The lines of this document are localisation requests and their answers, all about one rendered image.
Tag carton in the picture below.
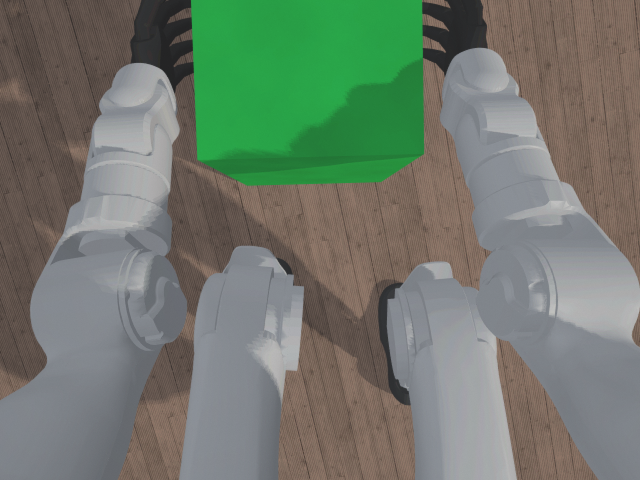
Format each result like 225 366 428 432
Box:
191 0 424 186

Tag robot right shin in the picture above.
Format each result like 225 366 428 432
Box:
398 261 497 391

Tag robot left hand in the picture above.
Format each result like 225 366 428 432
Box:
130 0 194 94

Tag robot right forearm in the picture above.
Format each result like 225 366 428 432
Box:
440 48 640 289

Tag robot left forearm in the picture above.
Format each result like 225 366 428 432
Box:
30 63 180 346

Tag robot left upper arm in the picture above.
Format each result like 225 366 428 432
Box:
0 248 187 480

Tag left robot thigh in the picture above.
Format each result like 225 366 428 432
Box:
179 264 304 480

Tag robot right upper arm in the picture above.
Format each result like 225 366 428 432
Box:
476 239 640 480

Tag robot right hand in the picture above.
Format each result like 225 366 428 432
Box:
422 0 488 76

